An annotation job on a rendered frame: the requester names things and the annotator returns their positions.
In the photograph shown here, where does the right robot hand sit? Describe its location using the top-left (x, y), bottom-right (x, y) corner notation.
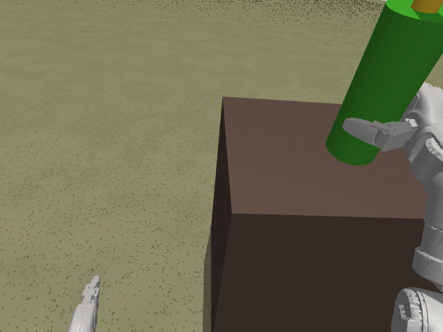
top-left (343, 82), bottom-right (443, 152)

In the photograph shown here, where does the left robot hand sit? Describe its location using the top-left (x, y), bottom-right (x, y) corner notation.
top-left (67, 275), bottom-right (100, 332)

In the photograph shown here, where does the right robot arm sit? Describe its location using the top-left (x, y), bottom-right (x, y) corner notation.
top-left (390, 124), bottom-right (443, 332)

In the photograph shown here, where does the bottle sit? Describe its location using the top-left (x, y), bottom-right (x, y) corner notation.
top-left (326, 0), bottom-right (443, 165)

